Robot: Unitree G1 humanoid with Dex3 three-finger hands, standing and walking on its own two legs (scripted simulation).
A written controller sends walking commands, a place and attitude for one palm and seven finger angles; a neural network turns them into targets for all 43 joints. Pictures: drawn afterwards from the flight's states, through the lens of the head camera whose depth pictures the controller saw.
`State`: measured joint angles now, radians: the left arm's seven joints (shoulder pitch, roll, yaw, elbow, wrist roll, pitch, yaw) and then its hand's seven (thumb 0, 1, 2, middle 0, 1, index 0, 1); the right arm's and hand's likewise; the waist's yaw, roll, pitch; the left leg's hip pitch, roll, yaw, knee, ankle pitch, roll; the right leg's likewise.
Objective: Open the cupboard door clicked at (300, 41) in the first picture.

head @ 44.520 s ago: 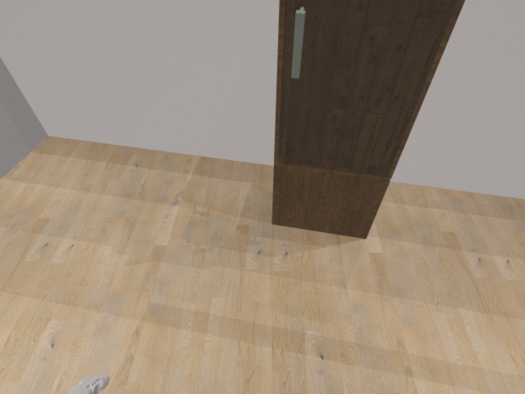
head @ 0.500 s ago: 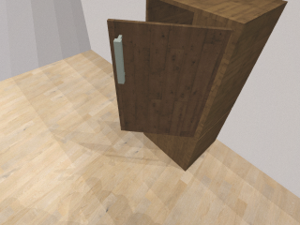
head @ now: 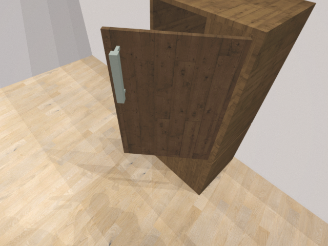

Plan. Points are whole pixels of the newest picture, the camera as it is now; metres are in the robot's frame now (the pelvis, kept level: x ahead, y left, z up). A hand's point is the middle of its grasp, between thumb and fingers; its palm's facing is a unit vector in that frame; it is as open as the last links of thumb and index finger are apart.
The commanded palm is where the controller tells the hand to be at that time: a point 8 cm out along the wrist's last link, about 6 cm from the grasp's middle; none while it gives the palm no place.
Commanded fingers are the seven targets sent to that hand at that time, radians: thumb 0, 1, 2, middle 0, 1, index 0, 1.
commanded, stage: come to a stop and stand still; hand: left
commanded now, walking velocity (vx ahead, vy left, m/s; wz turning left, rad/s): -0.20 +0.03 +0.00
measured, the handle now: (119, 75) +0.56 +0.18 +0.12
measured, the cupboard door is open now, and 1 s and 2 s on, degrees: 41 41 41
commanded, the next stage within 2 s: none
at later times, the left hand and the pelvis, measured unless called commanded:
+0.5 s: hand out of the picture +0.06 +0.19 -0.17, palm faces +0.02 -0.96 -0.28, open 7.3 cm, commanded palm none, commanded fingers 0.00 0.90 0.90 -0.20 -0.30 -0.20 -0.30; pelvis +0.01 -0.01 +0.00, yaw -1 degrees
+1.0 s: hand out of the picture -0.02 +0.19 -0.17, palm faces +0.03 -0.97 -0.24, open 7.3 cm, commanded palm none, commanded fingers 0.00 0.90 0.90 -0.20 -0.30 -0.20 -0.30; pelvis -0.08 -0.01 +0.00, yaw +1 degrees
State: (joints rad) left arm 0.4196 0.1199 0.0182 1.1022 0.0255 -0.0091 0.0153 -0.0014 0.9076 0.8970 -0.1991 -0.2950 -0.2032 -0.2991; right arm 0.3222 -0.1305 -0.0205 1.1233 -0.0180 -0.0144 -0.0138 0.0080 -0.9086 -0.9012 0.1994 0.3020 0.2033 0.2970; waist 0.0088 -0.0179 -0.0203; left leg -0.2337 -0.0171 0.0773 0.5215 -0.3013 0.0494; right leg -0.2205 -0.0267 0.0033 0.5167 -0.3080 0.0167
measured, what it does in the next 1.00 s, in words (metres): shifts its weight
